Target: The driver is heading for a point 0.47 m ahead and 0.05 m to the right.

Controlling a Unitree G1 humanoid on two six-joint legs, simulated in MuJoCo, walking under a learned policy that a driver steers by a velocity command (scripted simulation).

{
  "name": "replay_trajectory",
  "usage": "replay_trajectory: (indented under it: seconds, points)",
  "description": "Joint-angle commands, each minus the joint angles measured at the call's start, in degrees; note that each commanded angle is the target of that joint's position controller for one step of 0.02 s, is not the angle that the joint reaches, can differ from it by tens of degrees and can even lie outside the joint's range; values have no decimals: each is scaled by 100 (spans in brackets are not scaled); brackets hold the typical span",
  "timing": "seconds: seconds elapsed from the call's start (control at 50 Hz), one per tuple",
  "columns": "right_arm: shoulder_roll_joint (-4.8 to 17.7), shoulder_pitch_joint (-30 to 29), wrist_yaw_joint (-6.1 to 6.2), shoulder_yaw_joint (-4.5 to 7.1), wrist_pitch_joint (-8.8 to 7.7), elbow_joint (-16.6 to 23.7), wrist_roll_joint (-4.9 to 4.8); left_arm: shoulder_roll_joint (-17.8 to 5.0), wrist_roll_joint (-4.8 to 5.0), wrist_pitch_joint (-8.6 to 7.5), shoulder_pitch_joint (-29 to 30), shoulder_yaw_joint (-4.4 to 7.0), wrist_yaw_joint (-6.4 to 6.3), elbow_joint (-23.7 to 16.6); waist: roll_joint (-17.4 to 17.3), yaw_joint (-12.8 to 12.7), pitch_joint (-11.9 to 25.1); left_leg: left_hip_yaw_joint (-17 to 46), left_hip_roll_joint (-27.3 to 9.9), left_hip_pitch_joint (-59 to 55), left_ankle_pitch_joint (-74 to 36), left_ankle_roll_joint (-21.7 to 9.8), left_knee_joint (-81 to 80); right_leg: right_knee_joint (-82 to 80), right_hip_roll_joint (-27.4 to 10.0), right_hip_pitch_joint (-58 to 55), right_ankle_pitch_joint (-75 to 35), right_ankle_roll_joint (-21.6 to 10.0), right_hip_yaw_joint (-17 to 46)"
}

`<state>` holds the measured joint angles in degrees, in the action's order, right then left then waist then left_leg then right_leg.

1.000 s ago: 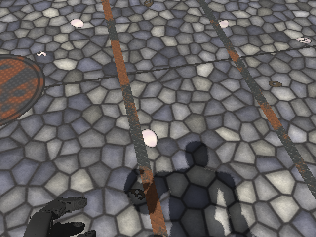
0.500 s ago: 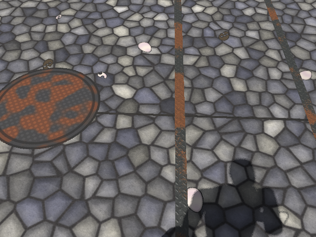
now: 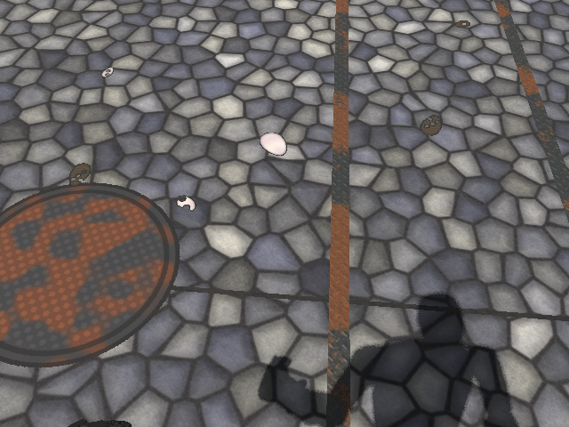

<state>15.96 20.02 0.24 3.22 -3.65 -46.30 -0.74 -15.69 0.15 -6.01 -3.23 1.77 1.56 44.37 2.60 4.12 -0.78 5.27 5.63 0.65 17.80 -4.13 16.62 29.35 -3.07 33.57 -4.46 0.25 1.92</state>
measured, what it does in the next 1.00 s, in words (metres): walks ahead: right foot, then left foot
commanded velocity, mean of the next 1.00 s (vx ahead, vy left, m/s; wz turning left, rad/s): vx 0.24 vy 0.00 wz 0.03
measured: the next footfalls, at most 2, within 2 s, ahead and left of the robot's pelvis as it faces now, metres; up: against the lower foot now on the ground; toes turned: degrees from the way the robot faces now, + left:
right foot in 0.08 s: +0.22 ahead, -0.13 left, +0.00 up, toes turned +0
left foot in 0.54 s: +0.47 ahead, +0.09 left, +0.00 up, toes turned +0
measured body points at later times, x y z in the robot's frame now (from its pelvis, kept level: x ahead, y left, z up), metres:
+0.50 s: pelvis +0.27 -0.03 +0.00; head +0.31 -0.03 +0.45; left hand +0.29 +0.25 -0.13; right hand +0.48 -0.26 -0.09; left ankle +0.43 +0.10 -0.72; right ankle +0.19 -0.13 -0.74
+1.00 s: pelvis +0.38 -0.03 +0.00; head +0.38 -0.04 +0.44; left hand +0.43 +0.24 -0.14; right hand +0.49 -0.28 -0.14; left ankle +0.43 +0.09 -0.74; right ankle +0.36 -0.16 -0.74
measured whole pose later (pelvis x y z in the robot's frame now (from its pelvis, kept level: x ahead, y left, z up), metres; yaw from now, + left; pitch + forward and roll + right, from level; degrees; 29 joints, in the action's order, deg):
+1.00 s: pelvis +0.38 -0.03 +0.00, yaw +0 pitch -1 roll +1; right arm 12.7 9.9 1.1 2.1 -0.3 -50.7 0.9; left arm -13.2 -0.7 -0.7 -14.3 1.4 -1.6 56.0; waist -0.7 -0.1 -0.7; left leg -0.7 0.5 17.7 10.3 -0.3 28.4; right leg 31.1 -1.9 12.7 17.9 1.5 0.7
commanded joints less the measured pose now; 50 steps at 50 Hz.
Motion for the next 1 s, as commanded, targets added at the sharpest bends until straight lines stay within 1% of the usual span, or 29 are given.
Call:
replay_trajectory:
  seconds: [0.02, 0.04, 0.06, 0.08, 0.1, 0.12, 0.14, 0.16, 0.18, 0.22, 0.26, 0.3, 0.36, 0.44, 0.48, 0.52, 0.54, 0.56, 0.58, 0.6, 0.64, 0.66, 0.72, 0.78, 0.82, 0.84, 0.86, 0.9, 1.0]
  points:
    - [967, 265, 68, 262, 40, 112, -4, -645, 14, -152, 473, 164, 60, -524, -777, -87, -138, 896, -1858, -360, -2712, -674, 83, -190, 56, 12, 598, -252, -30]
    - [1000, 171, 75, 270, 68, 134, 2, -742, 15, -164, 142, 214, 54, -448, -840, -289, 48, 817, -1774, -390, -3568, -595, 450, -273, 203, -505, 790, -365, -179]
    - [930, 82, 73, 232, 96, 170, 25, -924, 3, -171, -564, 318, 28, -238, -765, -653, 522, 591, -1482, -250, -4296, -469, 1250, -377, 304, -1533, 614, -538, -300]
    - [726, 42, 70, 127, 100, 297, 96, -1210, -66, -169, -1529, 400, -3, -68, -473, -1055, 1355, 352, -1164, 603, -3556, -285, 2656, -90, -399, -3177, 394, -901, 417]
    - [232, 853, 25, -20, -10, 326, 49, -1686, -81, -101, -2197, 552, -17, 90, 950, -884, 2187, -96, -208, 2908, -863, 212, 4869, -259, -1688, -5479, 1255, -1842, 2825]
    - [434, 737, 5, -13, -99, 294, -13, -1231, 68, -69, -2328, 434, 22, 188, 1185, -1015, 2216, 364, -107, 3903, 1530, 215, 5561, -1094, -1925, -5681, 2379, -1920, 4118]
    - [857, 153, -23, 100, -148, 424, -135, -943, 104, -52, -1894, 339, 3, 110, 643, -1025, 1235, 395, -490, 4388, 1172, 162, 5861, -1238, -1763, -4932, 2935, -1615, 3422]
    - [868, -280, -22, 92, -167, 542, -124, -824, 45, -13, -1444, 290, -15, 3, 177, -900, 670, 132, -803, 4332, 644, 142, 5656, -1372, -1542, -4061, 2662, -1429, 2713]
    - [815, -501, -19, 106, -165, 590, -32, -687, -13, 5, -1151, 232, -4, -31, -21, -751, 222, 13, -987, 4188, 308, 171, 5263, -1579, -1314, -3290, 2138, -1388, 2219]
    - [644, -288, -13, 118, -92, 535, 22, -561, -80, -26, -936, 179, 12, -36, 225, -456, 112, -14, -1223, 3598, -62, 231, 4792, -1856, -1000, -2574, 1330, -1328, 1621]
    - [469, -219, 3, 80, -33, 521, 37, -671, -29, -67, -983, 209, 5, 43, 251, -374, 97, -140, -1283, 3533, -259, 345, 4455, -2039, -921, -2352, 670, -1416, 1186]
    - [407, -512, 37, 55, -27, 640, 98, -813, -41, -60, -990, 241, -38, 122, 120, -360, -28, -259, -1256, 3588, -653, 507, 3815, -1990, -862, -2259, -1043, -1431, 703]
    - [182, -967, -1, -27, -94, 718, 108, -849, -14, 26, -1124, 241, -112, 236, 129, -520, 105, -535, -988, 2969, -1821, 524, 2412, -1774, -446, -2179, -2150, -1119, -60]
    - [251, -1463, -97, -4, -124, 853, 82, -894, 44, 166, -1492, 226, -170, 480, 180, -715, 230, -460, -745, 2671, -2462, 429, 1501, -1452, -611, -2781, -1781, -1010, 52]
    - [411, -1432, -144, 48, -155, 878, 121, -932, 60, 244, -1407, 240, -193, 527, 220, -602, 283, -366, -716, 2546, -2144, 274, 1248, -1062, -765, -3060, -1680, -920, 241]
    - [593, -813, -132, 137, -185, 656, 198, -881, 66, 298, -1242, 225, -212, 532, 92, -245, 537, -476, -589, 1656, -2630, 66, 693, -241, -538, -3066, -1723, -689, 206]
    - [949, -465, -84, 220, -197, 603, 257, -736, -39, 268, -1426, 169, -208, 499, -322, -197, 984, -67, -1115, 643, -4842, -169, 899, 586, -186, -2659, -1010, -427, 19]
    - [1063, -268, -36, 192, -136, 627, 397, -251, -122, 204, -2224, 9, -173, 582, -1250, -458, 1777, 1190, -2360, -1114, -6723, -1092, 1376, 2026, 295, -1318, 1383, -58, -109]
    - [542, -92, -39, 74, -43, 544, 281, -272, -48, 236, -2373, -33, -131, 737, -1682, -280, 2374, 1892, -2874, -1382, -6866, -1663, 1248, 3020, 457, -939, 4281, 167, 169]
    - [406, -262, -83, 2, 26, 536, 152, -709, 41, 304, -2108, 81, -100, 690, -1222, -253, 2061, 1766, -2649, -890, -5599, -1506, 1035, 3314, 253, -720, 4588, 204, 420]
    - [432, -1020, -97, -9, 98, 589, 130, -662, 68, 530, -1497, 123, -200, 589, -683, -418, 1006, 1373, -2275, 422, -3224, -1088, 470, 3047, -21, -456, 4138, 289, 258]
    - [462, -1350, -76, -2, 122, 625, 161, -657, 23, 653, -1412, 148, -268, 582, -768, -544, 757, 1162, -2094, 1090, -2409, -918, 182, 2647, -130, -778, 3809, 333, 238]
    - [504, -1678, -30, 41, 197, 569, 255, -375, -43, 786, -1701, 99, -365, 770, -1126, -724, 670, 547, -1662, 2090, -1376, -755, -153, 1588, 16, -1894, 2864, 367, -73]
    - [396, -1688, 13, 13, 224, 411, 157, -298, -108, 762, -1713, 100, -338, 884, -1006, -784, 701, 299, -1474, 2324, 55, -534, -111, 446, 127, -2621, 1591, 179, -265]
    - [202, -1403, 15, -56, 234, 207, 157, -443, -234, 746, -1462, 111, -331, 767, -757, -689, 336, 199, -1194, 2532, 1233, -27, -33, -205, -111, -2650, 1443, -57, 26]
    - [246, -1281, 5, -39, 235, 178, 191, -741, -184, 736, -1318, 157, -368, 679, -351, -493, 57, 21, -938, 2402, 1236, 192, 209, -499, -397, -2205, 1998, -219, 293]
    - [186, -1214, 37, -29, 249, 162, 173, -818, -112, 708, -1128, 194, -364, 778, 337, -321, -136, -332, -661, 1778, 578, 343, 442, -741, -317, -1286, 3259, -338, 338]
    - [252, -1255, 99, 4, 261, 69, 163, -449, -145, 575, -910, 103, -351, 799, 450, -306, -181, -375, -680, 1088, -218, 320, 823, -1043, -249, -830, 3368, -158, 330]
    - [222, -1123, 103, 23, 259, -231, 139, -451, -50, 416, -1163, 94, -337, 1004, -8, -434, 71, -338, -744, 1066, -1251, 207, 922, -644, -112, -1571, 1915, -54, 134]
